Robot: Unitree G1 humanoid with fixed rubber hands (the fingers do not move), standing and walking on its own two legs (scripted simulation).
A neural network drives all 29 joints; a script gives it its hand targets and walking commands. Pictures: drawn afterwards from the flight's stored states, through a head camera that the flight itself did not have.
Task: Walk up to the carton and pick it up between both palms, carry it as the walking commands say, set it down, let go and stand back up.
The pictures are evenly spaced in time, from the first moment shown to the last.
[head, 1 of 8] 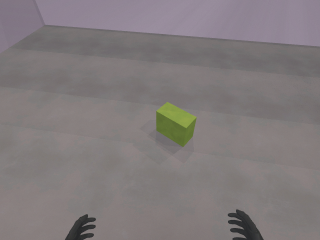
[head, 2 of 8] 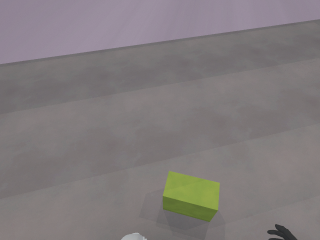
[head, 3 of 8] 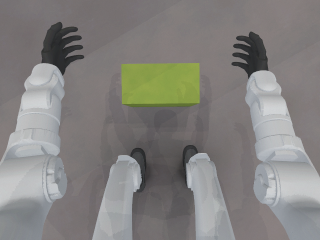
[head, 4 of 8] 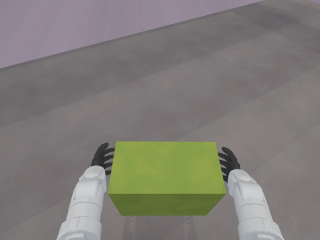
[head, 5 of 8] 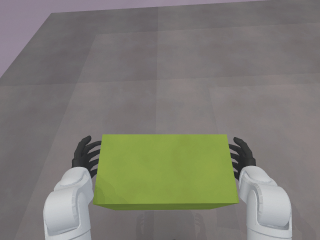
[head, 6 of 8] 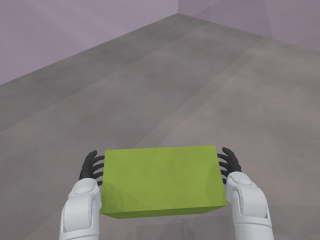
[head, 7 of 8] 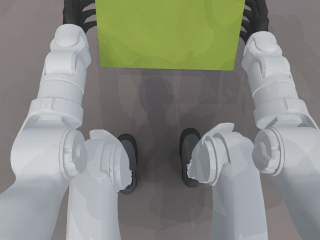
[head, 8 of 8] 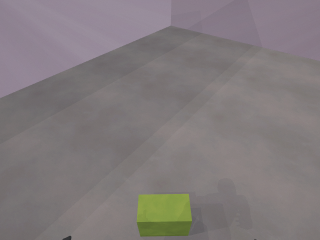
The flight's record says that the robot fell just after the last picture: no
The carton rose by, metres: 0.68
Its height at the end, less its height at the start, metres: +0.00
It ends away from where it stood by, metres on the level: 2.36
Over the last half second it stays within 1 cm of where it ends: yes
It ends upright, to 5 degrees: yes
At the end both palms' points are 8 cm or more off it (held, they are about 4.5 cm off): yes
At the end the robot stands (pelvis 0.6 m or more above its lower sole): yes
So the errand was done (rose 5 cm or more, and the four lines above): yes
